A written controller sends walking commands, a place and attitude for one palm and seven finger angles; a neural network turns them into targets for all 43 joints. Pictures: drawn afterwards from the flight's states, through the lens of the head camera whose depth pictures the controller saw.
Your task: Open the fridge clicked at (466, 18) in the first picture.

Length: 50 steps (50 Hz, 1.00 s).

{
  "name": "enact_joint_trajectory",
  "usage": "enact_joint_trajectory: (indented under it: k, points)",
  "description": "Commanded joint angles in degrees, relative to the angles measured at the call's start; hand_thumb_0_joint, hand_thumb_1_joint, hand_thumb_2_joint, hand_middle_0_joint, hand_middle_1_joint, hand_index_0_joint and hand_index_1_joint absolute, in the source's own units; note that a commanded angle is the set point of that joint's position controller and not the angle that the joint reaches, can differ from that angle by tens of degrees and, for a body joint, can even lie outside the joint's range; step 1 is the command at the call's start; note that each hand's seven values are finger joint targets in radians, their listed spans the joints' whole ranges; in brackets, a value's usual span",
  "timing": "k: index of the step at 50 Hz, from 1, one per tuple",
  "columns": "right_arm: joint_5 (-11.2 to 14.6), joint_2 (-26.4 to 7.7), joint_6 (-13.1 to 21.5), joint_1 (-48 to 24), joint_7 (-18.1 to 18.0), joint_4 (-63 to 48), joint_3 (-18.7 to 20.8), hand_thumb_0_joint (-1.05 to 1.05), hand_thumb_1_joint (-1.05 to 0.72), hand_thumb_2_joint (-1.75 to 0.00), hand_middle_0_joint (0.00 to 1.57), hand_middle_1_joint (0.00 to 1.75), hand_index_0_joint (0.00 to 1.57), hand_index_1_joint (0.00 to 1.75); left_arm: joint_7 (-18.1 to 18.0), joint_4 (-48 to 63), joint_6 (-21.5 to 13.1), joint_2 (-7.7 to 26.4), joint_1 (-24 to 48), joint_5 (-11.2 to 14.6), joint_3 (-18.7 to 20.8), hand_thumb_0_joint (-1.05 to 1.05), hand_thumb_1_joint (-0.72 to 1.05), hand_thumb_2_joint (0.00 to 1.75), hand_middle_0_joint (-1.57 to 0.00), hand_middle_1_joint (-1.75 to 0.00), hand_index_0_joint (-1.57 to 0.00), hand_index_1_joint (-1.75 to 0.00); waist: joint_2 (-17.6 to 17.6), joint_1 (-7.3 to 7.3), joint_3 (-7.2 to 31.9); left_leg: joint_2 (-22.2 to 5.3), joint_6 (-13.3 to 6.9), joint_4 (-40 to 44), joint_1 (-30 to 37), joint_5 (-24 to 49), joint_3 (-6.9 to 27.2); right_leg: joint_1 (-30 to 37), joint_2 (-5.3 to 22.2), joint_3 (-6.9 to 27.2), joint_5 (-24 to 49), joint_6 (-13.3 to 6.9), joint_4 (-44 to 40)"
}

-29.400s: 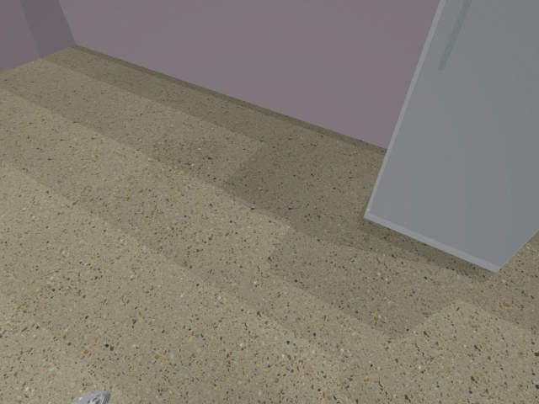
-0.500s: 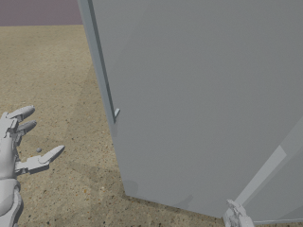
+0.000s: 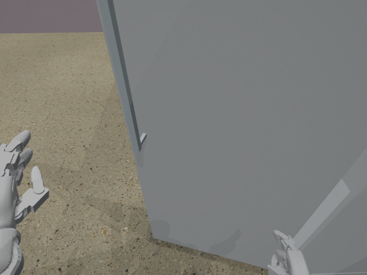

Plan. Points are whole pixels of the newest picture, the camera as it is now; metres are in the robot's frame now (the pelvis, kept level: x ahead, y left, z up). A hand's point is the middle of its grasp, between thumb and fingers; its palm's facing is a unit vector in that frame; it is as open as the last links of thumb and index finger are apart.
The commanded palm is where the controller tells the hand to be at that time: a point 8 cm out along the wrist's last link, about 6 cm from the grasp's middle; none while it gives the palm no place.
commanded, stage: draw the hand back to the body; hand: left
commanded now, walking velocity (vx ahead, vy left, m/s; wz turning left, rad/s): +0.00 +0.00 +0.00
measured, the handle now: (126, 69) +0.42 +0.19 +0.27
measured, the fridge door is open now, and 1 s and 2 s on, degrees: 74 74 74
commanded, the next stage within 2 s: step back with the hand held close in 0.12 s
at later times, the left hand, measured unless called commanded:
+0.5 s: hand (45, 193) +0.18 +0.28 +0.15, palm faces +0.38 -0.81 -0.45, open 7.4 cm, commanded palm +0.12 +0.32 +0.17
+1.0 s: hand out of the picture +0.05 +0.30 +0.16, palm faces +0.53 -0.74 -0.40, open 7.4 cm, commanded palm -0.01 +0.34 +0.17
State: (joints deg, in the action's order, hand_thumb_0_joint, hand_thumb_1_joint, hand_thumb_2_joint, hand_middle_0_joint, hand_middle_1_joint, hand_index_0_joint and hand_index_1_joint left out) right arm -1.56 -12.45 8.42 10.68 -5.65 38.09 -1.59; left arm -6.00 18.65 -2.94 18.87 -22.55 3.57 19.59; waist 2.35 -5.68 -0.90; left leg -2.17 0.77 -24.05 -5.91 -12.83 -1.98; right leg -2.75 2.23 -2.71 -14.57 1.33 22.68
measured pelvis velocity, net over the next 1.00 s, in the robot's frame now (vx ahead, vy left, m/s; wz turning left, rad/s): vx -0.13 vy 0.03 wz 0.07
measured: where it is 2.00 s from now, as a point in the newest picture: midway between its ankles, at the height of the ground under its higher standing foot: outside the picture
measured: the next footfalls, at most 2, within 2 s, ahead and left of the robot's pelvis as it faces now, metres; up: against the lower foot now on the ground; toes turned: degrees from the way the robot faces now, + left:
right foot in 1.28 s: -0.22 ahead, -0.10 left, +0.00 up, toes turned +6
left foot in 1.48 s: -0.20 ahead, +0.16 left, +0.00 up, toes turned +7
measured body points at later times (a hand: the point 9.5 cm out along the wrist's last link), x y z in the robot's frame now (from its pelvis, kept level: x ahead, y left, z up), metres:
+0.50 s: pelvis -0.03 +0.02 +0.00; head -0.01 +0.02 +0.45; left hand +0.16 +0.32 +0.17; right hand +0.16 -0.22 -0.07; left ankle +0.01 +0.13 -0.74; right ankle -0.02 -0.13 -0.74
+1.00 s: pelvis -0.13 +0.03 -0.02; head -0.13 +0.05 +0.42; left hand +0.01 +0.34 +0.18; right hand +0.06 -0.20 -0.09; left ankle +0.00 +0.13 -0.73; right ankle -0.02 -0.12 -0.74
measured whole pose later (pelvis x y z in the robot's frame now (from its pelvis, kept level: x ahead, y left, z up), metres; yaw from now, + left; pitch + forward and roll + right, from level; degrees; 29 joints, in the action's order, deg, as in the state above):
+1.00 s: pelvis -0.13 +0.03 -0.02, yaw +4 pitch -3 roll -2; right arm -1.2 -12.5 6.5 12.7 -4.2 35.2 -0.5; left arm -8.6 30.4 -14.8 21.7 -28.3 0.9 24.3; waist -1.1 -2.3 -2.6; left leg 0.1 -1.5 -39.4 -28.2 -19.9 -0.4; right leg -22.0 1.3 1.4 -9.1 2.5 33.3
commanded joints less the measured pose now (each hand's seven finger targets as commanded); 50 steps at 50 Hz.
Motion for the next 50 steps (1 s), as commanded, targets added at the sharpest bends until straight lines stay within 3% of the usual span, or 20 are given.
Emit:
enact_joint_trajectory:
  k: [1,5,12,13,14,15,16,18,20,24,25,31,35,37,39,43,45,47,49,50]
  points:
    - [0.1,-6.1,3.3,-7.2,-0.8,-9.1,2.2,0.00,-0.90,-0.90,0.20,0.30,0.20,0.30,-0.6,12.6,-4.0,11.3,7.2,0.2,6.1,0.00,0.90,0.90,-0.20,-0.30,-0.20,-0.30,0.8,1.07,3.4,1.7,-2.3,3.4,2.4,9.4,-0.8,-3.2,-1.7,-0.2,10.3,-1.0,-3.8]
    - [0.1,-6.3,3.1,-7.6,-0.7,-9.1,2.3,0.00,-0.90,-0.90,0.20,0.30,0.20,0.30,-0.4,12.0,-3.9,12.1,6.8,0.3,6.9,0.00,0.90,0.90,-0.20,-0.30,-0.20,-0.30,-0.4,0.76,2.6,1.7,-2.3,3.7,2.1,8.6,-0.8,-3.4,-1.9,-0.1,9.4,-0.9,-4.6]
    - [0.1,-5.9,3.4,-8.1,-0.4,-9.5,2.1,0.00,-0.90,-0.90,0.20,0.30,0.20,0.30,-0.2,15.5,-4.7,10.9,8.3,0.2,5.5,0.00,0.90,0.90,-0.20,-0.30,-0.20,-0.30,2.2,0.88,3.4,1.8,-2.2,3.8,2.5,8.8,-0.8,-2.8,-1.7,0.0,9.7,-1.0,-4.3]
    - [0.7,-7.1,1.9,-8.5,0.2,-11.9,1.8,0.00,-0.90,-0.90,0.20,0.30,0.20,0.30,-1.1,20.5,-7.6,19.0,15.8,-0.5,12.7,0.00,0.90,0.90,-0.20,-0.30,-0.20,-0.30,1.0,3.26,-0.7,0.9,-2.9,0.9,-2.7,6.1,-0.7,-8.5,0.8,4.0,13.0,-1.0,-7.4]
    - [0.3,-6.0,0.7,-8.3,0.2,-10.2,1.7,0.00,-0.90,-0.90,0.20,0.30,0.20,0.30,-0.6,14.0,-7.8,14.0,8.4,-0.4,9.1,0.00,0.90,0.90,-0.20,-0.30,-0.20,-0.30,-3.7,3.75,-0.5,1.1,-2.8,-0.5,-3.4,5.6,0.0,-9.4,2.1,3.6,13.2,-1.1,-7.4]
    - [0.3,-6.3,0.2,-9.0,0.3,-10.9,2.1,0.00,-0.90,-0.90,0.20,0.30,0.20,0.30,-0.5,14.2,-7.8,14.5,6.9,-0.7,9.4,0.00,0.90,0.90,-0.20,-0.30,-0.20,-0.30,-4.7,3.25,-0.4,1.2,-2.8,-1.4,-3.4,7.1,0.0,-9.9,2.7,4.0,16.1,-1.3,-7.3]
    - [0.3,-6.0,-0.5,-8.0,0.4,-11.0,2.2,0.00,-0.90,-0.90,0.20,0.30,0.20,0.30,-0.4,13.1,-7.7,12.6,4.2,-0.8,7.8,0.00,0.90,0.90,-0.20,-0.30,-0.20,-0.30,-5.4,3.75,0.7,1.0,-2.6,-2.3,-3.4,8.4,-0.1,-10.0,3.2,3.9,17.8,-1.3,-6.6]
    - [0.4,-6.6,-1.7,-6.8,0.5,-12.2,2.8,0.00,-0.90,-0.90,0.20,0.30,0.20,0.30,-0.5,13.9,-8.0,11.6,0.3,-0.8,7.5,0.00,0.90,0.90,-0.20,-0.30,-0.20,-0.30,-2.0,3.91,4.5,0.3,-2.4,-1.9,-2.7,12.8,-0.2,-8.7,3.1,3.1,20.2,-1.0,-3.9]
    - [0.5,-7.2,-2.4,-6.5,0.4,-13.2,3.4,0.00,-0.90,-0.90,0.20,0.30,0.20,0.30,-0.8,16.3,-8.6,12.7,-2.5,-0.7,8.8,0.00,0.90,0.90,-0.20,-0.30,-0.20,-0.30,1.6,3.78,8.2,-0.5,-2.3,-1.1,-1.8,18.2,0.1,-7.0,2.3,1.9,22.0,-0.6,-1.4]
    - [0.9,-7.0,-3.9,-5.9,0.3,-15.5,3.9,0.00,-0.90,-0.90,0.20,0.30,0.20,0.30,-1.5,20.4,-9.4,14.7,-5.8,-0.3,11.4,0.00,0.90,0.90,-0.20,-0.30,-0.20,-0.30,-0.2,3.81,12.8,-1.5,-2.4,-1.0,-2.7,23.0,0.9,-5.1,0.7,1.4,23.7,0.1,2.3]
    - [0.9,-7.2,-4.0,-6.2,0.2,-15.7,4.0,0.00,-0.90,-0.90,0.20,0.30,0.20,0.30,-1.7,21.8,-9.6,15.9,-5.8,-0.3,12.5,0.00,0.90,0.90,-0.20,-0.30,-0.20,-0.30,1.2,3.58,13.8,-1.7,-2.4,-0.6,-3.4,23.5,1.5,-3.9,0.4,1.1,23.9,0.0,3.3]
    - [1.4,-7.5,-3.4,-5.3,-0.2,-16.5,4.1,0.00,-0.90,-0.90,0.20,0.30,0.20,0.30,-2.3,21.8,-10.9,15.1,-6.2,-0.4,12.5,0.00,0.90,0.90,-0.20,-0.30,-0.20,-0.30,3.0,3.98,10.0,-3.1,-3.4,2.6,-12.6,9.8,3.4,-3.6,-0.7,1.8,16.5,0.5,5.7]
    - [1.4,-8.5,-1.8,-5.3,-0.2,-16.2,4.3,0.00,-0.90,-0.90,0.20,0.30,0.20,0.30,-2.5,20.4,-12.0,13.9,-4.3,-1.7,12.6,0.00,0.90,0.90,-0.20,-0.30,-0.20,-0.30,7.6,3.87,6.4,-5.1,-5.6,8.2,-27.4,-13.6,6.6,2.4,-2.4,1.9,9.2,0.5,11.0]
    - [1.6,-8.6,-1.0,-4.6,-0.1,-16.1,4.3,0.00,-0.90,-0.90,0.20,0.30,0.20,0.30,-2.5,19.5,-12.7,12.7,-3.4,-2.3,11.8,0.00,0.90,0.90,-0.20,-0.30,-0.20,-0.30,7.6,4.14,4.4,-6.2,-6.5,9.2,-33.1,-23.1,7.8,3.1,-2.7,2.4,5.0,0.5,12.8]
    - [1.6,-8.7,-0.2,-4.1,0.0,-15.8,4.5,0.00,-0.90,-0.90,0.20,0.30,0.20,0.30,-2.5,19.6,-13.3,12.6,-1.9,-2.8,11.7,0.00,0.90,0.90,-0.20,-0.30,-0.20,-0.30,5.8,4.29,3.3,-6.0,-6.7,7.7,-35.4,-27.2,7.8,1.6,-2.6,3.3,0.4,0.4,12.1]
    - [1.1,-7.9,1.1,-3.2,0.3,-15.2,4.7,0.00,-0.90,-0.90,0.20,0.30,0.20,0.30,-2.6,21.6,-14.8,13.9,-1.1,-3.1,12.0,0.00,0.90,0.90,-0.20,-0.30,-0.20,-0.30,0.8,4.74,2.3,-1.9,-5.0,-0.6,-29.0,-26.0,6.0,-10.5,0.0,9.5,-12.5,-2.2,2.8]
    - [0.7,-7.3,1.3,-2.3,0.4,-13.5,4.6,0.00,-0.90,-0.90,0.20,0.30,0.20,0.30,-3.2,23.9,-15.3,16.8,-0.5,-2.5,13.6,0.00,0.90,0.90,-0.20,-0.30,-0.20,-0.30,-4.6,5.18,3.3,1.3,-2.7,-11.0,-16.8,-17.7,3.2,-23.4,4.7,15.0,-16.9,-4.9,-4.4]
    - [0.5,-5.7,1.2,-1.3,0.8,-11.0,3.8,0.00,-0.90,-0.90,0.20,0.30,0.20,0.30,-3.8,23.5,-15.5,15.9,-0.3,-2.0,12.0,0.00,0.90,0.90,-0.20,-0.30,-0.20,-0.30,-9.0,5.91,4.8,2.7,-1.3,-19.5,-7.2,-11.1,1.3,-32.1,9.0,16.8,-15.6,-6.5,-6.8]
    - [0.5,-6.1,1.2,-1.1,0.6,-10.5,3.7,0.00,-0.90,-0.90,0.20,0.30,0.20,0.30,-4.1,23.6,-15.4,15.6,2.5,-1.8,11.5,0.00,0.90,0.90,-0.20,-0.30,-0.20,-0.30,-7.8,6.43,4.7,2.0,-1.5,-15.8,-4.9,-11.0,2.1,-33.8,7.7,13.1,-15.0,-5.1,-4.6]
    - [0.5,-7.0,1.5,-1.5,0.2,-11.2,4.0,0.00,-0.90,-0.90,0.20,0.30,0.20,0.30,-4.1,24.0,-15.4,15.4,3.9,-1.8,11.2,0.00,0.90,0.90,-0.20,-0.30,-0.20,-0.30,-2.5,6.53,3.7,0.0,-2.4,-9.3,-6.7,-13.8,5.4,-32.9,4.4,10.4,-15.2,-3.4,-0.8]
